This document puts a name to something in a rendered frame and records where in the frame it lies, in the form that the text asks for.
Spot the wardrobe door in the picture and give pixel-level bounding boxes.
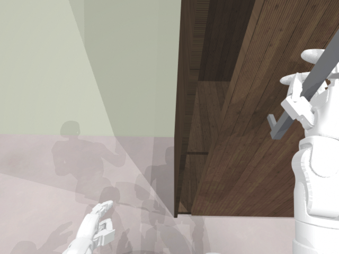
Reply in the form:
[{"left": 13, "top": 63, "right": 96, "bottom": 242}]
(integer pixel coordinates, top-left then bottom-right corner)
[{"left": 191, "top": 0, "right": 339, "bottom": 217}]

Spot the robot right hand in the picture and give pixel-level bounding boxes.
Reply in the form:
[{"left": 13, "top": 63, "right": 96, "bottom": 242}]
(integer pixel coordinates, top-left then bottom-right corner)
[{"left": 280, "top": 49, "right": 339, "bottom": 141}]

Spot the handle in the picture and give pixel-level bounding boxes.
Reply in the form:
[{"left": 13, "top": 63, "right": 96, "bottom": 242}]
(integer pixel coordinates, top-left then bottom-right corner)
[{"left": 267, "top": 29, "right": 339, "bottom": 140}]

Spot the robot right forearm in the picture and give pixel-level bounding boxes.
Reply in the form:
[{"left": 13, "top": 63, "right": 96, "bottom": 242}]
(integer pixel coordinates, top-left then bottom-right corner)
[{"left": 291, "top": 135, "right": 339, "bottom": 254}]

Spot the robot left forearm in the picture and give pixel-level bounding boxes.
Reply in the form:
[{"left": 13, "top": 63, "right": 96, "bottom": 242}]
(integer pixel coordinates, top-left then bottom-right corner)
[{"left": 62, "top": 237, "right": 93, "bottom": 254}]

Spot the robot left hand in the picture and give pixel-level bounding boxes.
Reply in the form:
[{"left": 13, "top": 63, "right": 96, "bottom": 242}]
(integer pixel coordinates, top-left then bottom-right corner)
[{"left": 76, "top": 201, "right": 115, "bottom": 250}]

